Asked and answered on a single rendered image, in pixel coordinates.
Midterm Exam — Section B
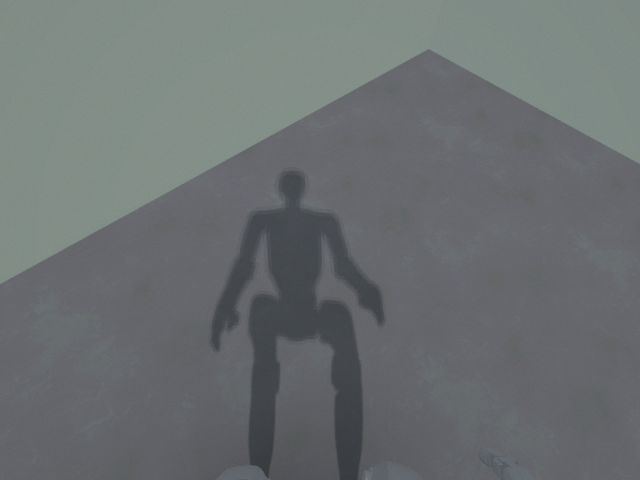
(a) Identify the right robot hand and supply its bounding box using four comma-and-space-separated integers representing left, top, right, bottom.
478, 447, 535, 480

